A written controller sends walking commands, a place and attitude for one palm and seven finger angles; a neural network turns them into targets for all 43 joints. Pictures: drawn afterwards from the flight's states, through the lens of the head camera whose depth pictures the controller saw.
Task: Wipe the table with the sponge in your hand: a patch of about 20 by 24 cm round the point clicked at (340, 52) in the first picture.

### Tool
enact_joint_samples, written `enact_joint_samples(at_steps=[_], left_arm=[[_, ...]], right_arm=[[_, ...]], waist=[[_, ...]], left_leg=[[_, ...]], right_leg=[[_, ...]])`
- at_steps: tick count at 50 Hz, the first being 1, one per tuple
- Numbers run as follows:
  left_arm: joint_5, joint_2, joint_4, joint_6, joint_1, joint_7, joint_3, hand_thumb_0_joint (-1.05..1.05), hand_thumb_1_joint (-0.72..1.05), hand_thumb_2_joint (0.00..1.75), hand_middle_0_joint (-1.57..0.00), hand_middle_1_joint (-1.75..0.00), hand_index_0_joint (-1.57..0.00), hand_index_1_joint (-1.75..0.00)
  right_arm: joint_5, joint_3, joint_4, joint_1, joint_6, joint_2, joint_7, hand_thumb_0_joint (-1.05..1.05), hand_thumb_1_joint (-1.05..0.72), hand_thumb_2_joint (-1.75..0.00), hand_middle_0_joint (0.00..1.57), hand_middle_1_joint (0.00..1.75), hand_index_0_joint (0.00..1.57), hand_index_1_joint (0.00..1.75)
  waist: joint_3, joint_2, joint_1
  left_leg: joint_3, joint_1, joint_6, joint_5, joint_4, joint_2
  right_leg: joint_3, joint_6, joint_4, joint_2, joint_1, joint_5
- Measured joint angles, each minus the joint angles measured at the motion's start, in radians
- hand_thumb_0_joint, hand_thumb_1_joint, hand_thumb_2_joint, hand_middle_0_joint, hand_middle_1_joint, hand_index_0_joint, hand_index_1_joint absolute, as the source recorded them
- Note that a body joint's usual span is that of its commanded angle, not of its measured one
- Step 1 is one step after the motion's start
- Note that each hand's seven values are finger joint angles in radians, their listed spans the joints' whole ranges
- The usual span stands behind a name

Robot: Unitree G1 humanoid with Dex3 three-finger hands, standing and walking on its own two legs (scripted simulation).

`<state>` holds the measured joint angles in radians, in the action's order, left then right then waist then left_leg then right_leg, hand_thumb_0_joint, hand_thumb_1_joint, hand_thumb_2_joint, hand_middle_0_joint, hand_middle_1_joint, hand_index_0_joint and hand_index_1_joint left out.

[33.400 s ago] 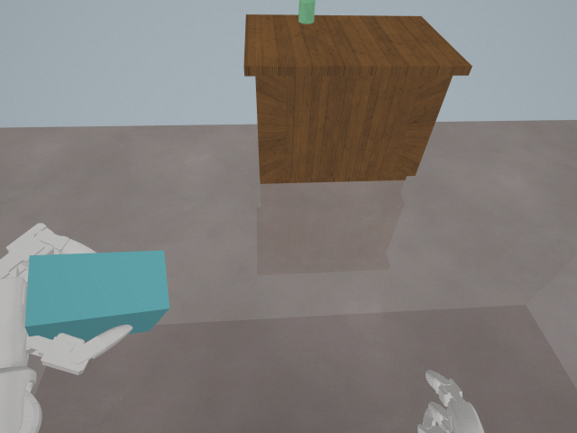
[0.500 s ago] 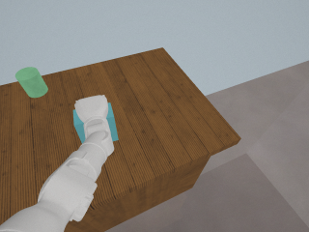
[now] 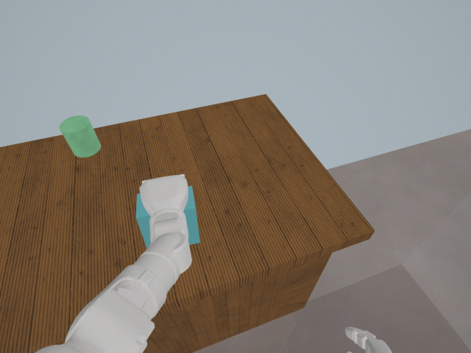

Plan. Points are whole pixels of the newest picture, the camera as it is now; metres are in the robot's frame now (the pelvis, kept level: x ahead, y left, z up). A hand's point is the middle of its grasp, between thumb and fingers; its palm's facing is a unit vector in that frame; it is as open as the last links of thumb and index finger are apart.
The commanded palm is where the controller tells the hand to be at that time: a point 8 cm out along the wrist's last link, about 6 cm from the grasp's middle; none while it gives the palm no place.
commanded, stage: wipe back along the third lane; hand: left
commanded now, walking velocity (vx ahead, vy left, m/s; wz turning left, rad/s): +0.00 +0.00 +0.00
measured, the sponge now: (171, 225) +0.37 +0.17 -0.03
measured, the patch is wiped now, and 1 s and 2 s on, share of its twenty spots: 1.00 1.00 1.00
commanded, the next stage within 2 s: slide back across to the middle lane in 1.12 s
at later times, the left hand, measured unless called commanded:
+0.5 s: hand (175, 235) +0.33 +0.14 +0.01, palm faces -0.05 -0.02 -1.00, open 10.1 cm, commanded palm +0.28 +0.12 +0.04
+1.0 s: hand (179, 246) +0.30 +0.13 +0.01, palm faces -0.04 -0.04 -1.00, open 10.1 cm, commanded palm +0.26 +0.11 +0.04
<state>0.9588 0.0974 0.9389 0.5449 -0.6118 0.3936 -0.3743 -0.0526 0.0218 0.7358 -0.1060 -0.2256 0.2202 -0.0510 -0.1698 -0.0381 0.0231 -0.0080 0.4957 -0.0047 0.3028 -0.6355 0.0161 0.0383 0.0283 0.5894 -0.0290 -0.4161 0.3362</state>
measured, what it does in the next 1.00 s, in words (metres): stands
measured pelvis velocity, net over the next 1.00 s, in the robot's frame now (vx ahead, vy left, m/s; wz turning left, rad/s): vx -0.02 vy -0.02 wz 0.00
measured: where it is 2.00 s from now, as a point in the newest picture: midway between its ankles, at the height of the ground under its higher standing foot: outside the picture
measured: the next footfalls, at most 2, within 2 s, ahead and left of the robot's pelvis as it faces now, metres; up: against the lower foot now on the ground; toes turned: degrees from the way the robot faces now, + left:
none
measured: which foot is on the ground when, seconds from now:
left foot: down 0.00-1.00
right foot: down 0.00-1.00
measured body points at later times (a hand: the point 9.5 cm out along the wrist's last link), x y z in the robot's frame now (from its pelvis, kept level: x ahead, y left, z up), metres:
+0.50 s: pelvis -0.02 -0.02 +0.00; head -0.03 -0.04 +0.45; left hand +0.32 +0.14 +0.06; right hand +0.17 -0.24 -0.11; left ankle +0.00 +0.12 -0.73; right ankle -0.03 -0.11 -0.73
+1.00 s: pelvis -0.02 -0.02 +0.00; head -0.04 -0.05 +0.45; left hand +0.30 +0.13 +0.06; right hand +0.18 -0.24 -0.10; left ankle +0.00 +0.12 -0.73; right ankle -0.03 -0.11 -0.73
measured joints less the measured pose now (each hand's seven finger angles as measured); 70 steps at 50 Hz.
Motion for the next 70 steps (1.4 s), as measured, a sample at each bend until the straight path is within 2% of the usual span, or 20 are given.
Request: enact_joint_samples(at_steps=[15,38,42,61,70], left_arm=[[0.003,0.008,-0.132,-0.003,0.133,-0.013,-0.013,0.0,-0.49,1.05,-0.7,-1.36,-0.72,-1.36],[0.018,-0.012,-0.272,0.011,0.259,-0.019,-0.078,0.0,-0.48,1.05,-0.69,-1.36,-0.71,-1.37],[0.021,-0.013,-0.292,0.018,0.274,-0.024,-0.087,0.0,-0.48,1.05,-0.69,-1.36,-0.71,-1.37],[0.021,-0.013,-0.242,0.0,0.233,-0.037,-0.046,0.0,-0.49,1.05,-0.69,-1.36,-0.72,-1.36],[0.009,0.01,-0.264,-0.022,0.254,-0.034,-0.01,0.0,-0.49,1.05,-0.7,-1.36,-0.72,-1.36]], right_arm=[[-0.014,0.0,-0.008,-0.012,0.0,0.017,0.009,0.01,-0.91,-0.9,0.2,0.29,0.2,0.3],[-0.022,-0.004,-0.033,0.036,0.002,0.004,-0.013,0.01,-0.91,-0.9,0.2,0.29,0.2,0.3],[-0.024,-0.007,-0.032,0.045,0.001,0.006,-0.013,0.01,-0.91,-0.9,0.2,0.29,0.2,0.3],[-0.021,-0.001,-0.013,0.023,0.025,0.015,0.013,0.01,-0.91,-0.9,0.2,0.29,0.2,0.3],[-0.024,-0.003,-0.013,0.006,0.034,0.008,0.024,0.01,-0.91,-0.9,0.2,0.29,0.2,0.3]], waist=[[0.012,-0.01,0.009],[0.013,-0.017,0.046],[0.019,-0.017,0.047],[0.021,-0.016,0.036],[0.029,-0.018,0.02]], left_leg=[[0.001,-0.059,0.015,-0.021,0.031,0.009],[0.0,-0.09,0.024,-0.026,0.026,0.01],[-0.002,-0.097,0.025,-0.024,0.024,0.01],[-0.002,-0.07,0.027,-0.034,0.015,0.015],[0.006,-0.084,0.027,-0.04,0.026,0.02]], right_leg=[[-0.002,0.016,-0.007,-0.009,0.046,-0.01],[0.0,0.027,0.02,-0.01,0.066,-0.002],[0.001,0.027,0.023,-0.01,0.073,0.0],[0.001,0.031,0.038,-0.015,0.043,-0.007],[-0.007,0.033,0.032,-0.02,0.051,-0.015]])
